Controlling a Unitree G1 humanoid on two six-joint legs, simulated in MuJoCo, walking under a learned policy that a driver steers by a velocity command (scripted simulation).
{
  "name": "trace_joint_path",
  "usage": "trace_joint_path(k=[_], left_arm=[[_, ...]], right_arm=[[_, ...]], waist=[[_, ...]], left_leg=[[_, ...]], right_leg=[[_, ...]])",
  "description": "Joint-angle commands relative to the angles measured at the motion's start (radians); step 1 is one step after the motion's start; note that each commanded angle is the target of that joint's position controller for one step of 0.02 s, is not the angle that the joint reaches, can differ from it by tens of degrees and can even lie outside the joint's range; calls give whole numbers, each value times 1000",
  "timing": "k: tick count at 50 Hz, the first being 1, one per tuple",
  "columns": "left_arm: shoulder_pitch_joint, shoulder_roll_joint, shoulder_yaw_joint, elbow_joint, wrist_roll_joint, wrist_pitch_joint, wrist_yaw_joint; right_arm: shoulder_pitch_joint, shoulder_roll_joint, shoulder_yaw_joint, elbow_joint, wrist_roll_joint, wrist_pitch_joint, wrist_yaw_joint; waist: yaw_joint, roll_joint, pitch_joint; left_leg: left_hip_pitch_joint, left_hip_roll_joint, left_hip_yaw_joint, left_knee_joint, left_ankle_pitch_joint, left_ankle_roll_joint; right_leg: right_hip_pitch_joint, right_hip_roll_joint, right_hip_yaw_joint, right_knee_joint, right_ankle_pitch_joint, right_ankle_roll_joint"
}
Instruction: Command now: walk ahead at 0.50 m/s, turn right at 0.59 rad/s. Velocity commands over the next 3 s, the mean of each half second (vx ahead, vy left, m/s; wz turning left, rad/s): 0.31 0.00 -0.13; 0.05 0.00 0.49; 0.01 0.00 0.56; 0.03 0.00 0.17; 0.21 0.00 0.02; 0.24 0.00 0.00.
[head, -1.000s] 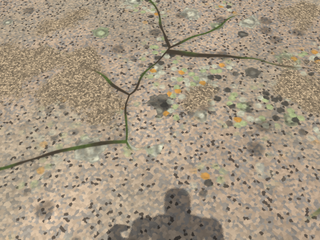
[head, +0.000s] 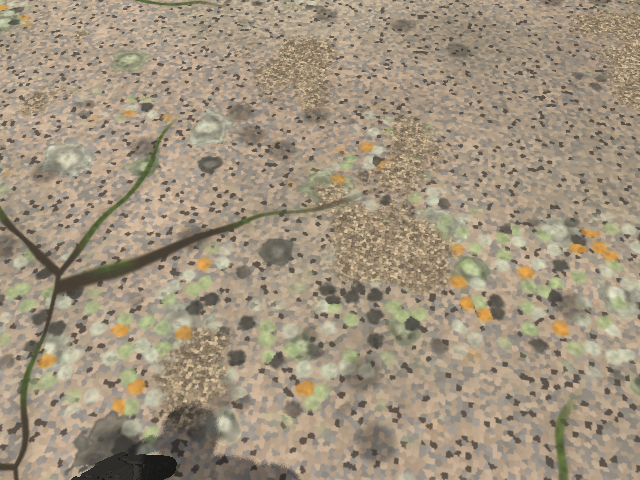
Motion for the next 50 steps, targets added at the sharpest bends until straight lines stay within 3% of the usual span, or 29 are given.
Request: trace_joint_path(k=[1,2,3,4,5,6,7,8,10,13,18,22,26,27,28,29,30,31,32,33,34,36,38,42,45,48,50], left_arm=[[96,95,33,-37,6,-17,15],[257,121,51,14,14,-26,28],[394,207,79,46,21,-30,45],[341,314,101,15,-8,-21,54],[380,292,99,8,-22,-6,64],[336,248,86,27,-27,-7,74],[282,176,65,33,-30,-17,77],[237,139,50,31,-33,-30,81],[211,98,28,35,-34,-58,76],[249,125,26,74,-30,-76,75],[259,109,9,102,-28,-70,95],[296,119,10,127,-31,-54,120],[282,150,25,130,-32,-33,135],[267,159,29,125,-31,-29,136],[234,172,35,114,-33,-26,135],[209,158,31,69,-37,-31,133],[265,73,17,31,-45,-20,118],[290,78,5,56,-7,-8,113],[245,96,12,54,-16,-3,112],[213,114,18,49,-20,-2,114],[191,124,22,33,-14,5,114],[231,97,14,42,-5,27,108],[236,84,9,35,-18,33,108],[169,98,9,2,-23,40,115],[140,102,7,-18,-29,33,117],[164,109,6,-26,-38,18,122],[220,110,6,-22,-45,5,126]], right_arm=[[19,-209,-44,-35,1,16,-11],[7,-211,-43,-45,5,25,-10],[13,-169,-31,-82,-1,24,-6],[2,-94,-20,-168,9,16,15],[-128,-172,-32,-193,-3,6,18],[-165,-145,-23,-206,11,-5,23],[-118,-130,-16,-174,18,-9,19],[-93,-119,-14,-156,5,6,16],[-6,-103,-11,-112,-15,47,18],[-3,-86,-10,-96,-2,66,30],[-128,-78,-5,-116,6,71,30],[-188,-73,1,-142,-6,70,32],[-117,-90,-9,-138,-11,69,28],[-70,-96,-14,-129,-11,65,24],[12,-106,-20,-117,-13,54,20],[87,-210,-48,-120,-17,44,10],[36,-288,-72,-126,13,62,1],[13,-264,-71,-141,46,68,9],[-64,-210,-60,-159,33,78,7],[-124,-154,-42,-167,20,93,4],[-153,-137,-35,-174,20,98,1],[-153,-154,-41,-176,11,98,5],[-135,-186,-52,-174,9,93,10],[-129,-208,-65,-189,4,107,12],[-143,-215,-71,-204,-3,118,16],[-166,-219,-76,-216,-6,124,22],[-197,-217,-78,-225,-1,127,25]], waist=[[96,129,-81],[168,91,-173],[213,-21,-285],[140,-246,-352],[202,-60,-305],[166,-25,-183],[104,37,-96],[59,47,-69],[17,29,-93],[12,-10,-90],[56,-55,-46],[90,-57,-48],[64,-68,-61],[42,-62,-82],[-20,-27,-114],[-58,98,-185],[33,309,-270],[27,131,-289],[40,68,-156],[66,4,-59],[78,23,-32],[85,74,-70],[78,86,-107],[41,135,-123],[27,151,-111],[31,165,-118],[57,171,-122]], left_leg=[[13,258,-42,268,1107,119],[-81,240,-20,493,1010,96],[-318,211,-23,792,591,65],[-750,-15,-116,1137,-175,0],[-865,10,-287,1167,-109,4],[-882,59,-305,1117,-11,14],[-798,95,-297,1007,36,15],[-714,114,-303,938,31,11],[-575,101,-288,882,38,3],[-563,67,-276,797,128,7],[-595,24,-281,579,290,25],[-601,2,-229,452,283,45],[-524,-58,-191,359,117,101],[-471,-72,-194,306,120,124],[-352,-54,-234,183,289,157],[-161,132,-489,158,791,241],[-1,351,-828,150,1235,457],[-81,363,-787,111,1064,470],[-198,311,-719,79,832,442],[-304,243,-653,34,653,378],[-343,187,-610,14,565,331],[-356,125,-560,19,563,299],[-323,112,-563,29,557,285],[-304,104,-636,11,304,265],[-318,99,-693,11,203,253],[-315,100,-752,39,270,238],[-329,89,-786,67,323,210]], right_leg=[[186,111,-63,-61,-127,-67],[402,136,-42,-142,-85,-99],[666,-57,220,-173,-205,-151],[908,-316,792,-309,-199,-295],[873,-309,771,-365,-70,-289],[766,-283,613,-357,46,-267],[610,-246,483,-363,302,-220],[518,-195,380,-360,484,-182],[427,-163,265,-370,722,-143],[414,-136,156,-394,842,-99],[467,-116,32,-401,804,-11],[581,-152,6,-336,832,-18],[624,-184,9,-147,977,-28],[615,-178,4,-50,966,-22],[549,-145,-29,124,856,5],[347,-37,-67,431,434,51],[60,185,18,714,-457,100],[70,88,166,738,-456,102],[33,62,168,734,-403,109],[22,35,156,638,-350,114],[32,19,153,556,-306,123],[80,41,127,489,-259,142],[83,44,125,397,-256,156],[72,38,141,269,-237,166],[100,49,148,186,-237,160],[165,73,150,86,-264,139],[253,92,148,-49,-249,115]])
